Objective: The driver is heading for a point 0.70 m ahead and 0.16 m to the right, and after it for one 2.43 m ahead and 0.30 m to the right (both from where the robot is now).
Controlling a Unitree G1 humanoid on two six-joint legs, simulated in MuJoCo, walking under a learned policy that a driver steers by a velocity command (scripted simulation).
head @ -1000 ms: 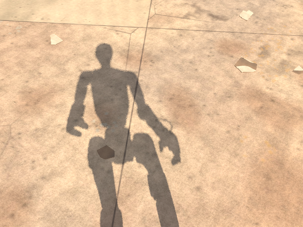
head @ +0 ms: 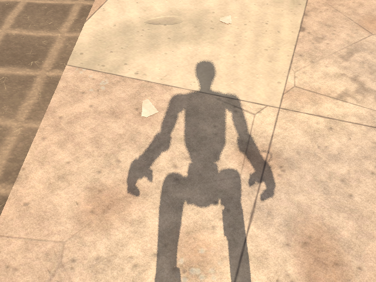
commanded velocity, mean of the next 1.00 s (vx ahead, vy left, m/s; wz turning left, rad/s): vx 0.47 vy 0.00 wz -0.33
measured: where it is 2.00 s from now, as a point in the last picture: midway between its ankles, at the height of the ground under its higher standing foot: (224, 239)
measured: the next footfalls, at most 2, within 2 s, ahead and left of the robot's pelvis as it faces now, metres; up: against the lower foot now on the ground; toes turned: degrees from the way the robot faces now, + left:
right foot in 0.26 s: +0.30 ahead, -0.16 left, +0.00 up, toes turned -13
left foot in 0.76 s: +0.63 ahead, -0.05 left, +0.00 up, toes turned -25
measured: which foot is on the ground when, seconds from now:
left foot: down 0.00-0.28, up 0.30-0.74, down 0.76-1.00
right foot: up 0.00-0.24, down 0.26-0.78, up 0.80-1.00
